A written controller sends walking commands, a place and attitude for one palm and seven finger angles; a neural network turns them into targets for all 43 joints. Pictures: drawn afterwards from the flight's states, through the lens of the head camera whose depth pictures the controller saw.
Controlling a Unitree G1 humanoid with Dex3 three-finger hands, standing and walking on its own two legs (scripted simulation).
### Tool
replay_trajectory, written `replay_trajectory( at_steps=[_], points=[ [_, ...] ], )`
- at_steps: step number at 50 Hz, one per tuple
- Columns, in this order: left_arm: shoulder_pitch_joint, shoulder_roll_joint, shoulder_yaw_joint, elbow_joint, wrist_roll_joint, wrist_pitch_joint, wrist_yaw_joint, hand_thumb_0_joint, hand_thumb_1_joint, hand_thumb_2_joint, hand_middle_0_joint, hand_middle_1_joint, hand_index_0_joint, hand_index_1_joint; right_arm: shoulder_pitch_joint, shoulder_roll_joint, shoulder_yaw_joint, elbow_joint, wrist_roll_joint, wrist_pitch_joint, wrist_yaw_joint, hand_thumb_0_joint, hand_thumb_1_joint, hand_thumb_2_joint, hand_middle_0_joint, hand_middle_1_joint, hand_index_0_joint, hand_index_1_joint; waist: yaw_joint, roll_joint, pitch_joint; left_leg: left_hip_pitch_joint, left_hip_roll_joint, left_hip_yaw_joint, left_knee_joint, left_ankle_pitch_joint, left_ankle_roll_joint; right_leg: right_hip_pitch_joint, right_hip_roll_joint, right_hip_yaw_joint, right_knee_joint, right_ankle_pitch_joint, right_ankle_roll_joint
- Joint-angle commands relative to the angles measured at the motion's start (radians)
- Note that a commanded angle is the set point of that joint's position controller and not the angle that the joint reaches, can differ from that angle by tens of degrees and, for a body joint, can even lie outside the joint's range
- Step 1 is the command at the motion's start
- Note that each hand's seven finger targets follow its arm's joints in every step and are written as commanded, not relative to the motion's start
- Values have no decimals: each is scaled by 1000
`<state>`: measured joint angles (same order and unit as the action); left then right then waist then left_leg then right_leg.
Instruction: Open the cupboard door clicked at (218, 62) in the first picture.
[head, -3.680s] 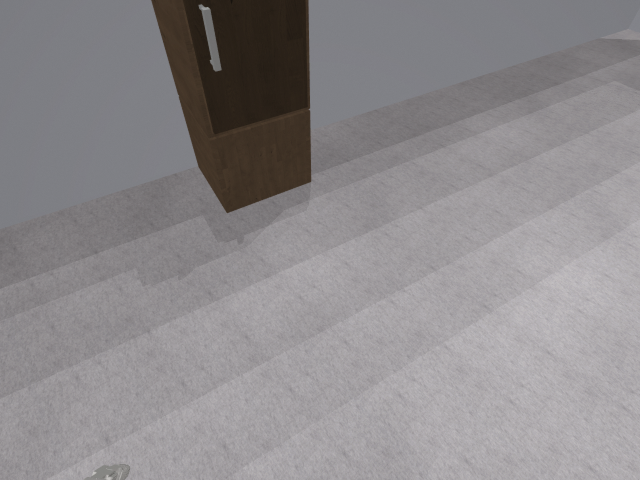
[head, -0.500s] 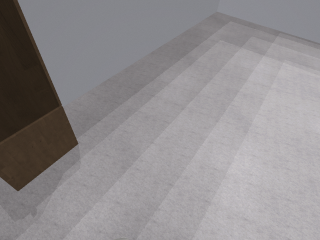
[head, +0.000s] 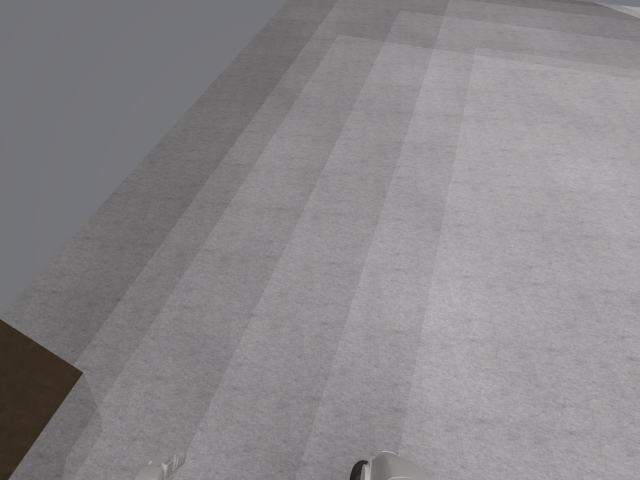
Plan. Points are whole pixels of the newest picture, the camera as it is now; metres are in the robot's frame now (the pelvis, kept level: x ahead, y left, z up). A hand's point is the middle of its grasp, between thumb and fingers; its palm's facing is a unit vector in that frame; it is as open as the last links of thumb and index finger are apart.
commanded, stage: turn to face it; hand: left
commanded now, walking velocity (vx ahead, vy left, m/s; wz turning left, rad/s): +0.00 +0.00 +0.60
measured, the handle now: out of the picture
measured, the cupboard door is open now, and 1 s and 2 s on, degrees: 0 0 0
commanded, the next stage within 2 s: take the last steps up to it in 1.88 s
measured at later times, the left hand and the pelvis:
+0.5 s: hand out of the picture +0.07 +0.24 -0.18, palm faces +0.31 -0.93 -0.21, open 7.3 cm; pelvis +0.03 +0.02 +0.00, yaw +16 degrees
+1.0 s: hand out of the picture +0.01 +0.18 -0.13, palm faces +0.54 -0.79 -0.29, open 7.4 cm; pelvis +0.05 -0.03 +0.02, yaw +34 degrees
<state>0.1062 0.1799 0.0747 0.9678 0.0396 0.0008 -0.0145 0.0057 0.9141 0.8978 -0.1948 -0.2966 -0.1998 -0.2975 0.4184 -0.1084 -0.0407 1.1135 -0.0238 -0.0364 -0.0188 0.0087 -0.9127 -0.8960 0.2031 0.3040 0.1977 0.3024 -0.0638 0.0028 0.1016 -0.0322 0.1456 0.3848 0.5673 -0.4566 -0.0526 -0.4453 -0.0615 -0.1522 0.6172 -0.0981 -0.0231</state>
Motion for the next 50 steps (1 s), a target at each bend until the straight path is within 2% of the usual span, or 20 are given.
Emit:
replay_trajectory(
  at_steps=[1,2,6,10,16,20,21,22,23,24,27,32,36,40,41,42,43,44,47,50],
  points=[
    [359,205,15,66,-28,-58,35,0,900,900,-200,-300,-200,-300,59,-82,-10,-62,29,-2,-10,0,-900,-900,200,300,200,300,142,-143,-386,-367,-50,-289,599,-170,26,616,-393,347,-109,1013,-203],
    [282,199,14,49,-25,-59,41,0,900,900,-200,-300,-200,-300,53,-63,-8,-63,27,10,-10,0,-900,-900,200,300,200,300,123,-215,-387,-395,-40,-361,649,-149,25,561,-395,344,-153,852,-211],
    [47,112,-10,-11,-20,-36,58,0,900,900,-200,-300,-200,-300,-6,-70,-14,-56,14,55,-3,0,-900,-900,200,300,200,300,43,-74,-128,-395,-4,-372,624,-9,9,200,-327,151,-287,362,-135],
    [19,114,-5,-39,-18,-18,56,0,900,900,-200,-300,-200,-300,-23,-78,-20,-83,6,82,14,0,-900,-900,200,300,200,300,34,-125,-117,-386,-25,-314,538,44,-1,137,-298,61,-341,48,-105],
    [31,153,23,-69,-4,0,57,0,900,900,-200,-300,-200,-300,-148,-100,-34,-182,6,75,34,0,-900,-900,200,300,200,300,62,-136,-102,-380,-25,-278,298,16,10,183,-343,25,-291,-75,-98],
    [44,166,32,-93,-19,17,46,0,900,900,-200,-300,-200,-300,-102,-160,-47,-204,-1,64,37,0,-900,-900,200,300,200,300,25,-36,-136,-201,-46,-253,-16,197,27,117,-300,-53,-81,-154,-21],
    [49,119,27,-117,-25,26,40,0,900,900,-200,-300,-200,-300,-67,-243,-64,-214,-5,57,36,0,-900,-900,200,300,200,300,7,223,-126,-155,98,-527,-185,252,96,-34,-189,-91,131,-327,45],
    [-5,77,16,-173,-25,30,31,0,900,900,-200,-300,-200,-300,-43,-336,-84,-232,-14,53,27,0,-900,-900,200,300,200,300,-27,409,-76,-168,307,-817,-319,412,227,-198,-67,-59,376,-563,103],
    [-52,103,16,-180,-11,39,33,0,900,900,-200,-300,-200,-300,-39,-346,-86,-212,-13,51,15,0,-900,-900,200,300,200,300,-37,319,-103,-198,297,-833,-329,345,251,-201,-63,76,527,-511,88],
    [-41,95,26,-171,-14,34,28,0,900,900,-200,-300,-200,-300,-102,-331,-80,-225,-8,48,9,0,-900,-900,200,300,200,300,-1,268,-124,-184,243,-775,-305,300,231,-235,-56,119,588,-420,87],
    [65,121,32,-113,-16,27,15,0,900,900,-200,-300,-200,-300,-227,-280,-59,-270,0,31,5,0,-900,-900,200,300,200,300,58,131,-165,-154,116,-577,-264,377,179,-171,-57,131,576,-248,105],
    [53,127,23,-120,-26,30,25,0,900,900,-200,-300,-200,-300,-178,-298,-68,-251,2,38,8,0,-900,-900,200,300,200,300,26,93,-169,-76,111,-616,-247,497,222,-121,-32,134,401,-306,119],
    [48,126,15,-137,-32,27,31,0,900,900,-200,-300,-200,-300,-184,-323,-78,-248,0,52,15,0,-900,-900,200,300,200,300,17,144,-170,-79,105,-673,-219,522,234,-44,-1,130,238,-361,114],
    [154,135,12,-124,-40,15,38,0,900,900,-200,-300,-200,-300,-254,-329,-86,-271,3,65,22,0,-900,-900,200,300,200,300,65,151,-190,-204,45,-693,-151,531,191,182,40,104,-49,-249,96],
    [195,158,16,-116,-37,7,41,0,900,900,-200,-300,-200,-300,-276,-319,-86,-280,10,67,26,0,-900,-900,200,300,200,300,90,117,-191,-290,6,-674,-100,467,151,298,22,108,-194,-150,89],
    [239,227,31,-118,-22,-3,48,0,900,900,-200,-300,-200,-300,-273,-260,-79,-298,18,69,32,0,-900,-900,200,300,200,300,112,-69,-200,-471,-93,-575,68,247,79,437,-160,284,-351,-199,35],
    [208,314,41,-135,-10,-3,51,0,900,900,-200,-300,-200,-300,-285,-202,-69,-331,14,69,37,0,-900,-900,200,300,200,300,108,-338,-136,-624,-223,-405,311,-88,8,399,-416,519,-400,-141,-82],
    [175,283,36,-150,-19,-5,55,0,900,900,-200,-300,-200,-300,-307,-261,-78,-324,-2,77,35,0,-900,-900,200,300,200,300,107,-282,-120,-588,-162,-470,481,-94,25,272,-425,483,-391,-105,-116],
    [26,198,9,-181,-15,-9,53,0,900,900,-200,-300,-200,-300,-254,-233,-77,-264,0,94,52,0,-900,-900,200,300,200,300,21,-153,-47,-567,-116,-421,666,79,-2,212,-270,219,-306,41,-74],
    [101,200,7,-161,-13,-13,53,0,900,900,-200,-300,-200,-300,-296,-218,-66,-269,5,96,55,0,-900,-900,200,300,200,300,63,-178,-77,-542,-113,-367,570,69,-25,297,-264,138,-268,205,-82]
  ],
)
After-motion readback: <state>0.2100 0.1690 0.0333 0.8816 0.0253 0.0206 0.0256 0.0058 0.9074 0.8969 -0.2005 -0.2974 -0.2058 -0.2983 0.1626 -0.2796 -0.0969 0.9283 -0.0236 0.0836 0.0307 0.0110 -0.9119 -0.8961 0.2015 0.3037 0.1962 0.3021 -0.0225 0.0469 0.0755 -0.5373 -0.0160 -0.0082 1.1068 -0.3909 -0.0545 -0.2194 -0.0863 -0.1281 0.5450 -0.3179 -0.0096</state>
